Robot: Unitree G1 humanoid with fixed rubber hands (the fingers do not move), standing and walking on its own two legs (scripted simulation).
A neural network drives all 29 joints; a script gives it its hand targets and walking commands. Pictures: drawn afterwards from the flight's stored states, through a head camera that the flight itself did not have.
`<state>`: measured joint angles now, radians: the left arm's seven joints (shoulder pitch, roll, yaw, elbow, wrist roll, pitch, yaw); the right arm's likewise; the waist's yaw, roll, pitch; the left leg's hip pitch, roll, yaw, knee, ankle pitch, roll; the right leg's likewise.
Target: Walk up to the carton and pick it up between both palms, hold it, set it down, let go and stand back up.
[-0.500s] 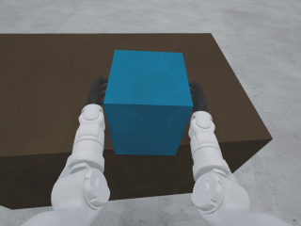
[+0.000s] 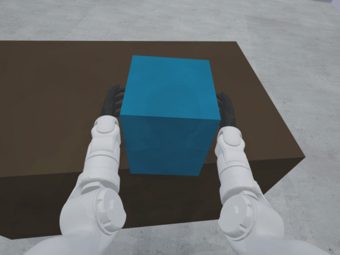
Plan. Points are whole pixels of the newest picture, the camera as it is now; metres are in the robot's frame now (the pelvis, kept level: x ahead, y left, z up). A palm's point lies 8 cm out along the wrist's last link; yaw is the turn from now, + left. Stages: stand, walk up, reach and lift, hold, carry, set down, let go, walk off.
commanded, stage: reach and lift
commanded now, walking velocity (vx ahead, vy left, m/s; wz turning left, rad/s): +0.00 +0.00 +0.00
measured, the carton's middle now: (167, 119) +0.44 +0.03 +0.05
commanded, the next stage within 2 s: none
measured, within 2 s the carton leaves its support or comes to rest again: neither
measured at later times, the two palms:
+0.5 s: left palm (108, 113) +0.39 +0.17 +0.11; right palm (229, 121) +0.39 -0.12 +0.11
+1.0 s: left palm (101, 113) +0.37 +0.18 +0.14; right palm (232, 119) +0.37 -0.11 +0.14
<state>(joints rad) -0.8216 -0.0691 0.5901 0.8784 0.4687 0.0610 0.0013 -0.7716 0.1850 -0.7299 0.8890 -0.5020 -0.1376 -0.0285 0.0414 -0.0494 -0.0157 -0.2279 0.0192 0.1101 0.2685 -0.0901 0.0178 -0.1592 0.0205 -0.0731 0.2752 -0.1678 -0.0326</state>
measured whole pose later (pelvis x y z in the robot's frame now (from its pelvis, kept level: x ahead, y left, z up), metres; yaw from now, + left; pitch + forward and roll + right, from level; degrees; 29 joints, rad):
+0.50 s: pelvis +0.00 +0.00 +0.00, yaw +0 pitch +1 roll +0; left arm -0.77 -0.06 0.52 0.80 0.44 0.11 0.01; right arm -0.75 0.15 -0.60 0.92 -0.39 -0.17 -0.07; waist 0.03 -0.06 -0.02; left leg -0.18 0.03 0.11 0.27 -0.09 0.01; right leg -0.10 0.03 -0.09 0.25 -0.16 -0.04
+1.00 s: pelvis -0.02 +0.00 +0.00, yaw +1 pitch -5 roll +0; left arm -0.73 -0.05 0.42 0.59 0.41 0.36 0.00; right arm -0.76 0.10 -0.39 0.91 -0.19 -0.04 -0.10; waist 0.00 -0.07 0.03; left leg -0.08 0.03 0.11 0.25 -0.08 0.02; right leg 0.01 0.02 -0.10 0.23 -0.15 -0.04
